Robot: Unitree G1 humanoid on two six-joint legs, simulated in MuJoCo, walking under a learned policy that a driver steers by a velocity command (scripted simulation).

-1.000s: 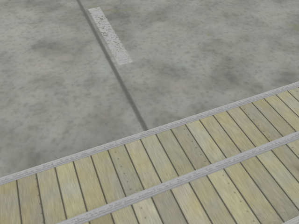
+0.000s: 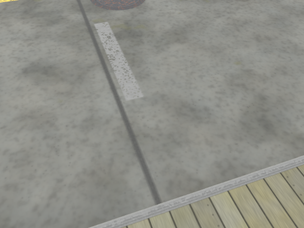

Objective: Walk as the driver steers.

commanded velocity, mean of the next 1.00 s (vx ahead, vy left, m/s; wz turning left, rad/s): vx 0.50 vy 0.00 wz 0.00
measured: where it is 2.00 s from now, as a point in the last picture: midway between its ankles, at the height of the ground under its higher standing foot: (186, 198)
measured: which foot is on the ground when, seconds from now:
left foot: down 0.00-0.42, up 0.44-0.72, down 0.74-1.00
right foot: up 0.00-0.32, down 0.34-0.74, up 0.76-1.00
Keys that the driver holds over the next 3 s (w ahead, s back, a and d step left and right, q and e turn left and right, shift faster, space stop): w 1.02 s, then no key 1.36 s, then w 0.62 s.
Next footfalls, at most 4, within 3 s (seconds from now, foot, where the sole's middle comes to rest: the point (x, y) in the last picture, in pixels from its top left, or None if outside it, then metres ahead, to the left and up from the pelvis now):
0.34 right None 0.34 -0.22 -0.81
0.74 left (157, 222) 0.59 -0.02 -0.87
1.14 right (212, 195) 0.72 -0.29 -0.87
1.54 left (160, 196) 0.74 -0.04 -0.92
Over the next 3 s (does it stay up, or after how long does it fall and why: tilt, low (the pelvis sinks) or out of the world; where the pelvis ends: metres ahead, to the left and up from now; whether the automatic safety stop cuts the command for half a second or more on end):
stays up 0.87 -0.08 -0.14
